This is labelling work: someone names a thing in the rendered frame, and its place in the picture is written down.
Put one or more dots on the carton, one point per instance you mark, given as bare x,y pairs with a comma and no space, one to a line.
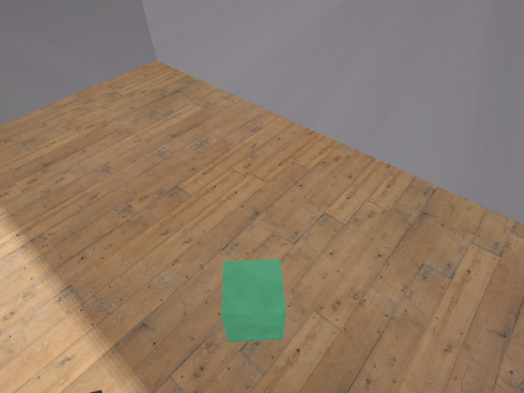
253,303

